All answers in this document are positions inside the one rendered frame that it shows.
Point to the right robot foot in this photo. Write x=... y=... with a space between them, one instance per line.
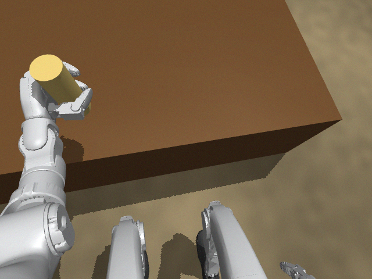
x=202 y=256

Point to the left robot arm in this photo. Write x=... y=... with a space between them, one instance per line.
x=35 y=229

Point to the can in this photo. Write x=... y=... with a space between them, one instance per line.
x=52 y=75

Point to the right robot hand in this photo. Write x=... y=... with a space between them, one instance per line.
x=295 y=271

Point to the left robot hand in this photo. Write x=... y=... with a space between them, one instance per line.
x=36 y=102

